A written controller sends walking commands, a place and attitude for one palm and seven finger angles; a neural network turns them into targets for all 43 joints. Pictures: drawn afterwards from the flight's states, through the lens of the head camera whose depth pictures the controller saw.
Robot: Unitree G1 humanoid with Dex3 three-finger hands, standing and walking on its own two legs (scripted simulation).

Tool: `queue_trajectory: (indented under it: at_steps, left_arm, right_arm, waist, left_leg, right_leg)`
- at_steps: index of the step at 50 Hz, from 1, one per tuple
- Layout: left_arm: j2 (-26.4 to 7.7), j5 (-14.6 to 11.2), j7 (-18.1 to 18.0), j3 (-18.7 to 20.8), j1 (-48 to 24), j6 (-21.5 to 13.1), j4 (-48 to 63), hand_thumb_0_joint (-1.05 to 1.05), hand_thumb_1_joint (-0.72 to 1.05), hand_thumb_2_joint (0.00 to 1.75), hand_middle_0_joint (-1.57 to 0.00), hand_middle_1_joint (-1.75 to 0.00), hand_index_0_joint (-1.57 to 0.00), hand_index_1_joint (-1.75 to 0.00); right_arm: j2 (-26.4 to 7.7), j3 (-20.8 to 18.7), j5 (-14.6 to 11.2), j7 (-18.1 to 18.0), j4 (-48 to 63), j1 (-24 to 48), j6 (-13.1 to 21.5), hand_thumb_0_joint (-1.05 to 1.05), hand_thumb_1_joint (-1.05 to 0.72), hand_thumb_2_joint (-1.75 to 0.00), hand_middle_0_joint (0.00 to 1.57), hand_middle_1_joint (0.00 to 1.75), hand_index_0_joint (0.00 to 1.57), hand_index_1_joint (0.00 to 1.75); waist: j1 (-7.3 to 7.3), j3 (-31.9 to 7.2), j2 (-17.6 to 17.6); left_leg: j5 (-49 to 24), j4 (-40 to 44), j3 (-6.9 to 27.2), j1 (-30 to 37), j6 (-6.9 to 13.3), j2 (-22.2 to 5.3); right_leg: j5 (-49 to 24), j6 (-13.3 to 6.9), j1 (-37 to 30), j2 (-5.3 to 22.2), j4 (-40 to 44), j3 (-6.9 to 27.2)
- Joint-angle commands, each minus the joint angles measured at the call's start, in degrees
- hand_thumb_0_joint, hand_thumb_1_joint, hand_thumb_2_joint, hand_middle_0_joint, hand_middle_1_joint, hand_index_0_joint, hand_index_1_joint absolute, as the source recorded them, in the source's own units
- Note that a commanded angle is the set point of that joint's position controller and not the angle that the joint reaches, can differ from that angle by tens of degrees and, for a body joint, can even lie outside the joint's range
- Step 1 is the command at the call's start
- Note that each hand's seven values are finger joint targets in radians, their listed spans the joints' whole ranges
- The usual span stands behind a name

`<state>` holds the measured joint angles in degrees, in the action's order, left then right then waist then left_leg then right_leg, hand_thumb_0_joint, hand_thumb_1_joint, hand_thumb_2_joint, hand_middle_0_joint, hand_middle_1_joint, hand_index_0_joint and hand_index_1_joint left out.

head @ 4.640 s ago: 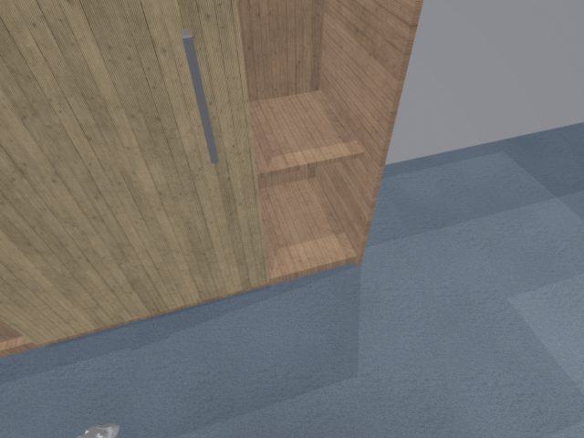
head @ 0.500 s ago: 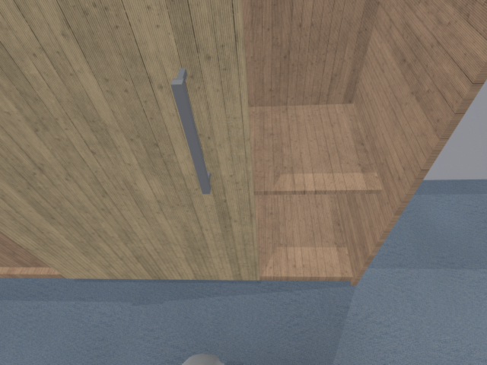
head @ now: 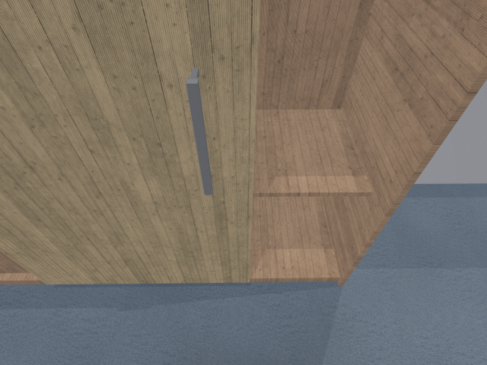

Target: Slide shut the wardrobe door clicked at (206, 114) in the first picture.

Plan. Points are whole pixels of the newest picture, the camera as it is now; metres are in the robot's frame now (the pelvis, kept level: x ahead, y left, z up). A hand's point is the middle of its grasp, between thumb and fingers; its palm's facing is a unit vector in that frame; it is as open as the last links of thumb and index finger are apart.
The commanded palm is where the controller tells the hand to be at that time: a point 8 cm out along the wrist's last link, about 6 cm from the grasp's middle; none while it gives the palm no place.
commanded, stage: come to a stop and stand still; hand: left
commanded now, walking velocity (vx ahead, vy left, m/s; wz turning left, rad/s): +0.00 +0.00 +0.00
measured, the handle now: (202, 140) +0.50 +0.11 +0.08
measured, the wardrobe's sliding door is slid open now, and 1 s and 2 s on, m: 0.38 0.38 0.38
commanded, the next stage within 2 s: look again from close up in 0.36 s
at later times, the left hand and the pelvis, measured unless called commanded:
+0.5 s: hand out of the picture +0.01 +0.19 -0.18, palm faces +0.04 -0.98 -0.19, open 7.4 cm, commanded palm none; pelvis +0.00 +0.01 +0.00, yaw +0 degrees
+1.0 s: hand out of the picture -0.05 +0.22 -0.18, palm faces +0.02 -0.98 -0.19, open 7.4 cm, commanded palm none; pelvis -0.03 +0.05 +0.00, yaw +0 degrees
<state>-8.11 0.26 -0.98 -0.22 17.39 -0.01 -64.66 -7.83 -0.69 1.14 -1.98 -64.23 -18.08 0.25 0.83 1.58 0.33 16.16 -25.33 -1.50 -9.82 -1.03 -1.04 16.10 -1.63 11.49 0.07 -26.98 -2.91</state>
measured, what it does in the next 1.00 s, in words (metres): shifts its weight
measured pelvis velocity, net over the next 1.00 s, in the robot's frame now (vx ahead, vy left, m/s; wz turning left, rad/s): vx -0.03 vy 0.05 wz -0.01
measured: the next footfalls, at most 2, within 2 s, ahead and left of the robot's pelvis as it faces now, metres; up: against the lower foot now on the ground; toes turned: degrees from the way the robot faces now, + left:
none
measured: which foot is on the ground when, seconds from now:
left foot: down 0.00-1.00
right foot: down 0.00-1.00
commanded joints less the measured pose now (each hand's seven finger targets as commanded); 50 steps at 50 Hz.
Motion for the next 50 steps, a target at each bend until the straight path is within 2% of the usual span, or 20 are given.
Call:
queue_trajectory:
  at_steps: [1,2,3,4,6,7,9,12,14,16,18,21,23,28,44,47,50]
  left_arm:
    - [-5.36,0.76,-0.91,0.91,4.68,-1.57,4.66,0.00,0.90,0.90,-0.20,-0.30,-0.20,-0.30]
    - [-5.31,0.73,-1.14,0.98,4.99,-1.98,4.82,0.00,0.90,0.90,-0.20,-0.30,-0.20,-0.30]
    - [-6.38,0.51,-1.38,1.06,5.32,-2.43,5.02,0.00,0.90,0.90,-0.20,-0.30,-0.20,-0.30]
    - [-5.85,0.49,-1.61,1.38,5.11,-2.66,5.06,0.00,0.90,0.90,-0.20,-0.30,-0.20,-0.30]
    - [-6.05,0.45,-1.92,1.67,6.20,-2.72,5.23,0.00,0.90,0.90,-0.20,-0.30,-0.20,-0.30]
    - [-6.37,0.43,-2.04,1.80,6.70,-2.65,5.31,0.00,0.90,0.90,-0.20,-0.30,-0.20,-0.30]
    - [-6.73,0.32,-2.29,1.68,7.41,-2.61,5.21,0.00,0.90,0.90,-0.20,-0.30,-0.20,-0.30]
    - [-7.12,0.39,-2.33,1.77,6.24,-2.13,5.46,0.00,0.90,0.90,-0.20,-0.30,-0.20,-0.30]
    - [-7.12,0.43,-2.32,1.52,5.90,-2.08,5.45,0.00,0.90,0.90,-0.20,-0.30,-0.20,-0.30]
    - [-7.48,0.36,-2.19,1.51,4.47,-1.93,5.80,0.00,0.90,0.90,-0.20,-0.30,-0.20,-0.30]
    - [-7.33,0.42,-2.06,1.21,3.79,-1.84,5.96,0.00,0.90,0.90,-0.20,-0.30,-0.20,-0.30]
    - [-7.79,0.39,-1.83,1.18,2.95,-1.74,5.82,0.00,0.90,0.90,-0.20,-0.30,-0.20,-0.30]
    - [-7.81,0.46,-1.71,1.12,2.73,-1.64,5.73,0.00,0.90,0.90,-0.20,-0.30,-0.20,-0.30]
    - [-7.74,0.49,-1.50,0.93,2.50,-1.38,5.10,0.00,0.90,0.90,-0.20,-0.30,-0.20,-0.30]
    - [-5.70,0.59,-1.67,0.65,4.67,-0.77,2.24,0.00,0.90,0.90,-0.20,-0.30,-0.20,-0.30]
    - [-4.98,0.66,-1.69,0.63,5.29,-0.63,1.68,0.00,0.90,0.90,-0.20,-0.30,-0.20,-0.30]
    - [-4.51,0.72,-1.72,0.56,5.88,-0.68,1.41,0.00,0.90,0.90,-0.20,-0.30,-0.20,-0.30]
  right_arm:
    - [-5.50,-1.40,0.41,-0.74,5.98,-1.93,1.28,0.00,-0.90,-0.90,0.20,0.30,0.20,0.30]
    - [-4.89,-1.30,0.22,-0.67,5.81,-2.91,1.39,0.00,-0.90,-0.90,0.20,0.30,0.20,0.30]
    - [-4.63,-0.83,0.21,-0.41,5.85,-4.13,1.50,0.00,-0.90,-0.90,0.20,0.30,0.20,0.30]
    - [-4.48,-0.97,0.11,-0.41,5.56,-4.12,1.62,0.00,-0.90,-0.90,0.20,0.30,0.20,0.30]
    - [-4.31,-0.96,-0.25,-0.64,5.02,-3.95,1.77,0.00,-0.90,-0.90,0.20,0.30,0.20,0.30]
    - [-4.48,-1.05,-0.37,-0.76,4.81,-4.01,1.69,0.00,-0.90,-0.90,0.20,0.30,0.20,0.30]
    - [-4.50,-0.93,-0.47,-0.69,4.66,-2.96,1.46,0.00,-0.90,-0.90,0.20,0.30,0.20,0.30]
    - [-4.98,-1.15,-0.61,-0.80,4.37,-1.61,0.87,0.00,-0.90,-0.90,0.20,0.30,0.20,0.30]
    - [-5.33,-1.06,-0.63,-0.57,4.35,-0.53,0.69,0.00,-0.90,-0.90,0.20,0.30,0.20,0.30]
    - [-5.99,-1.12,-0.57,-0.47,4.29,0.36,0.61,0.00,-0.90,-0.90,0.20,0.30,0.20,0.30]
    - [-6.38,-0.94,-0.57,-0.27,4.17,1.28,0.66,0.00,-0.90,-0.90,0.20,0.30,0.20,0.30]
    - [-7.58,-0.88,-0.49,-0.20,4.33,2.56,0.91,0.00,-0.90,-0.90,0.20,0.30,0.20,0.30]
    - [-7.83,-0.72,-0.55,-0.12,4.23,2.86,0.98,0.00,-0.90,-0.90,0.20,0.30,0.20,0.30]
    - [-8.62,-0.45,-0.62,0.05,4.00,3.18,1.11,0.00,-0.90,-0.90,0.20,0.30,0.20,0.30]
    - [-7.65,-0.18,-0.81,0.16,1.13,-0.36,1.26,0.00,-0.90,-0.90,0.20,0.30,0.20,0.30]
    - [-7.25,-0.24,-0.79,0.10,0.71,-0.99,1.18,0.00,-0.90,-0.90,0.20,0.30,0.20,0.30]
    - [-7.03,-0.39,-0.80,0.12,0.67,-1.69,1.10,0.00,-0.90,-0.90,0.20,0.30,0.20,0.30]
  waist:
    - [-0.69,-1.51,-3.73]
    - [-0.28,-2.27,-8.51]
    - [0.09,-5.14,-12.51]
    - [0.08,-4.13,-12.23]
    - [-0.23,-3.64,-6.14]
    - [-0.30,-4.13,-4.33]
    - [-0.84,-3.26,-3.76]
    - [-0.55,-0.88,-2.20]
    - [-0.77,0.59,-3.44]
    - [-0.60,1.19,-1.09]
    - [-0.84,1.79,-0.88]
    - [-0.90,1.93,1.38]
    - [-1.16,2.12,0.60]
    - [-1.38,3.01,0.50]
    - [-1.58,3.20,0.18]
    - [-1.54,4.51,1.34]
    - [-1.45,4.79,0.10]
  left_leg:
    - [-2.21,-2.82,3.54,-6.69,2.09,-3.37]
    - [-4.30,-5.44,2.42,-6.51,1.87,-2.30]
    - [-4.04,-6.00,1.19,-6.32,2.23,-1.89]
    - [-4.32,-6.43,0.79,-7.34,2.16,-1.43]
    - [-7.54,-5.55,0.74,-6.97,2.23,-1.82]
    - [-9.53,-5.18,0.70,-6.31,2.22,-2.22]
    - [-12.44,-5.31,0.29,-5.41,2.11,-2.41]
    - [-12.22,-4.20,0.68,-3.84,1.96,-3.11]
    - [-11.89,-3.38,0.92,-3.28,1.95,-3.17]
    - [-11.92,-1.94,1.78,-2.12,2.02,-3.62]
    - [-12.53,-0.56,2.45,-1.52,2.32,-4.08]
    - [-12.18,0.90,3.24,-0.94,2.54,-4.36]
    - [-11.36,2.00,3.63,-1.28,2.71,-4.49]
    - [-8.65,4.21,4.45,-2.04,2.94,-4.61]
    - [-5.02,8.17,6.38,-3.59,3.33,-4.96]
    - [-1.43,9.72,7.05,-4.84,3.30,-5.25]
    - [0.01,9.84,7.22,-5.12,3.34,-5.05]
  right_leg:
    - [-0.43,-1.64,1.89,5.27,4.91,8.26]
    - [-3.86,-2.10,0.98,6.74,6.75,10.04]
    - [-12.24,-2.37,-2.88,7.76,6.17,10.35]
    - [-20.23,-2.37,-4.10,8.37,4.87,9.83]
    - [-34.67,-2.07,-6.40,8.42,1.06,8.42]
    - [-38.44,-1.81,-7.37,8.19,-0.30,7.62]
    - [-43.28,-0.87,-7.98,7.86,-1.18,6.92]
    - [-37.20,-0.76,-5.12,7.39,-0.28,6.50]
    - [-33.95,-0.18,-4.15,7.14,0.94,6.38]
    - [-26.34,-0.34,-2.38,6.57,1.93,6.35]
    - [-20.39,-0.06,-1.63,5.89,3.45,6.20]
    - [-15.98,0.00,-1.04,5.68,4.35,6.30]
    - [-13.74,0.28,-1.59,5.44,5.24,6.06]
    - [-9.24,0.83,-1.39,5.45,6.35,5.58]
    - [-6.63,1.66,-1.96,5.72,5.60,4.15]
    - [-5.67,1.74,-1.25,5.53,5.35,3.86]
    - [-5.55,1.72,-0.78,5.53,5.29,3.93]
